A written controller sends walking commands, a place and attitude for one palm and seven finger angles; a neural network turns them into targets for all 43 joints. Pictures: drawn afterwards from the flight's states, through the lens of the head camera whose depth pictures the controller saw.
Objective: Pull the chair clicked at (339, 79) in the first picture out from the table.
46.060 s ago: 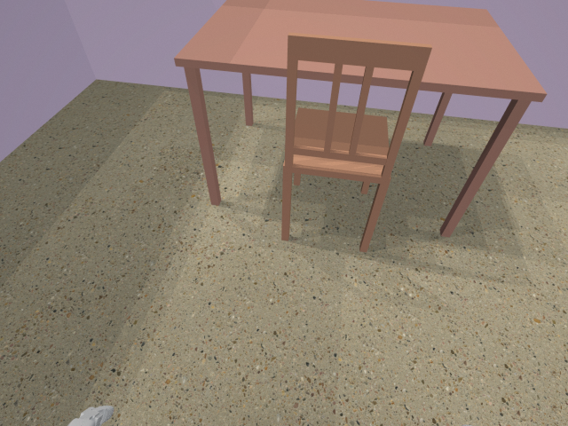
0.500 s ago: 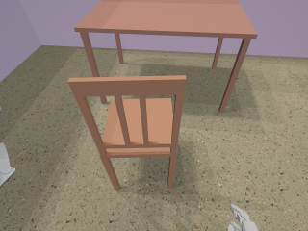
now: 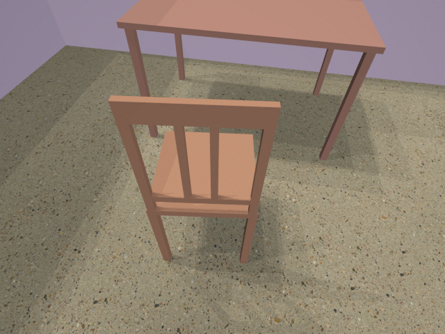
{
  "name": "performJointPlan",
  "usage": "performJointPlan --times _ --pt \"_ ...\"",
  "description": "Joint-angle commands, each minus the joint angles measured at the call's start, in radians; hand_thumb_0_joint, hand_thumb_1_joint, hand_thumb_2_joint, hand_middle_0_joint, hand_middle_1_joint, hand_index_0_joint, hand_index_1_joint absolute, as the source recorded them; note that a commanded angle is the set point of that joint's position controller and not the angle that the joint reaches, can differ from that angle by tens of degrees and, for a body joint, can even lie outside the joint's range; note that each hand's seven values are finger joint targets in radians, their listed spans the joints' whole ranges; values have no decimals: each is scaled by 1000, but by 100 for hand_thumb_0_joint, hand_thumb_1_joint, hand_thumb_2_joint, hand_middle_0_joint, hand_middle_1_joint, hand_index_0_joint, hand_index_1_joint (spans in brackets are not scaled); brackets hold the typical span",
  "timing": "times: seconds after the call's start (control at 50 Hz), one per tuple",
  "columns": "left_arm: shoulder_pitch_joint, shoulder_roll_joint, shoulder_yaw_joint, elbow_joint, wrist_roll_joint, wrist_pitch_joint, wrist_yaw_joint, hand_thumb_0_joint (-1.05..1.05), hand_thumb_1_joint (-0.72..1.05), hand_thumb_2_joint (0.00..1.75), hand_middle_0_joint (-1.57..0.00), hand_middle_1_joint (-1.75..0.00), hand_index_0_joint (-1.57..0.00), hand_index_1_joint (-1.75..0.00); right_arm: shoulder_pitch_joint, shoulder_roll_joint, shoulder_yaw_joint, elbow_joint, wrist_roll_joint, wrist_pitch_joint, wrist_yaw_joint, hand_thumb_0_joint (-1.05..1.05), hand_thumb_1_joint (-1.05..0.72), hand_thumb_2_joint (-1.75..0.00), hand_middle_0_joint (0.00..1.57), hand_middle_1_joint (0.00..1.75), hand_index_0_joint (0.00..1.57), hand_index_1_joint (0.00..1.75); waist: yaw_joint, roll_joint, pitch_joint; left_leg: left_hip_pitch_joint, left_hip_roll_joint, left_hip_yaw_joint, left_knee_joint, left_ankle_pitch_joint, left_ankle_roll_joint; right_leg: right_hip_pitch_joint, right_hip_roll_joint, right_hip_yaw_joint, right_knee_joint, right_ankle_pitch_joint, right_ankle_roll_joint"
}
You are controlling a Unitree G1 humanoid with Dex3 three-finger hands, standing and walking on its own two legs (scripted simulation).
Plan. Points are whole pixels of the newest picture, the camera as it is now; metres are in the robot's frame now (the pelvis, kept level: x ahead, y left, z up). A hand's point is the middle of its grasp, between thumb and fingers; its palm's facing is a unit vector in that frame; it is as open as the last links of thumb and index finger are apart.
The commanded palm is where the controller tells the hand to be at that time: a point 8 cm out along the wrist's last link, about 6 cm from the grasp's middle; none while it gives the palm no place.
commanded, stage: let the arm hang, fingers relaxed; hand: left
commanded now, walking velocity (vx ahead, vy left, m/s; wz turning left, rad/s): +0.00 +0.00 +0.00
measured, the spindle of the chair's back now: (183, 165) +0.55 +0.15 -0.10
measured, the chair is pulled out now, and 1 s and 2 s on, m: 0.61 0.61 0.61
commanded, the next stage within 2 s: look to check the result in 0.62 s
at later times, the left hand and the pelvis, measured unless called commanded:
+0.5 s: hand out of the picture +0.00 +0.14 -0.17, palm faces +0.01 -0.99 -0.15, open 7.4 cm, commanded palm none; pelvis +0.01 +0.00 +0.00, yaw -1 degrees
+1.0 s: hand out of the picture +0.01 +0.15 -0.17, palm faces +0.03 -0.99 -0.17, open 7.4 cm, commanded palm none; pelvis +0.02 -0.01 +0.00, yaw -1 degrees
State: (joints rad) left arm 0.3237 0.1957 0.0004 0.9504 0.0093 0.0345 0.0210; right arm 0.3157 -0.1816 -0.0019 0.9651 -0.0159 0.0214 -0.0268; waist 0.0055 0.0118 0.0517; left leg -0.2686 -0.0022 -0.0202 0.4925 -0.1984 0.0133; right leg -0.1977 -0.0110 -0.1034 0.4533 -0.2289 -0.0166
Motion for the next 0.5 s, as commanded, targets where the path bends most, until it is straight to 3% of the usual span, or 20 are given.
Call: performJointPlan --times 0.0,0.08,0.18,0.26,0.32,0.48 --pt "27 87 12 -4 -2 -25 2 0 90 90 -20 -30 -20 -30 84 -83 -19 -26 -4 -21 2 0 -90 -90 20 30 20 30 -11 -55 37 -29 71 -105 -125 -163 39 -59 -99 133 -137 -165 -56" --pt "48 80 8 33 -5 -24 6 0 90 90 -20 -30 -20 -30 117 -69 -13 11 -3 -23 1 0 -90 -90 20 30 20 30 -12 -35 40 -14 72 -99 -123 -148 42 -86 -100 139 -134 -184 -59" --pt "79 60 0 73 -9 -28 11 0 90 90 -20 -30 -20 -30 135 -46 -4 53 1 -31 -4 0 -90 -90 20 30 20 30 -6 -40 48 -8 78 -94 -125 -81 45 -76 -98 139 -115 -115 -58" --pt "100 46 -2 95 -10 -31 15 0 90 90 -20 -30 -20 -30 147 -27 0 78 3 -36 -8 0 -90 -90 20 30 20 30 -1 -7 41 -5 82 -91 -129 -33 47 -55 -97 131 -99 -62 -56" --pt "104 36 -3 105 -9 -31 17 0 90 90 -20 -30 -20 -30 150 -15 2 89 4 -35 -10 0 -90 -90 20 30 20 30 1 -9 74 -12 80 -84 -130 -38 46 -70 -94 132 -105 -70 -58" --pt "101 7 0 114 -8 -35 21 0 90 90 -20 -30 -20 -30 155 11 0 101 3 -37 -13 0 -90 -90 20 30 20 30 -4 13 68 1 75 -78 -128 -40 43 -69 -96 135 -104 -57 -59"
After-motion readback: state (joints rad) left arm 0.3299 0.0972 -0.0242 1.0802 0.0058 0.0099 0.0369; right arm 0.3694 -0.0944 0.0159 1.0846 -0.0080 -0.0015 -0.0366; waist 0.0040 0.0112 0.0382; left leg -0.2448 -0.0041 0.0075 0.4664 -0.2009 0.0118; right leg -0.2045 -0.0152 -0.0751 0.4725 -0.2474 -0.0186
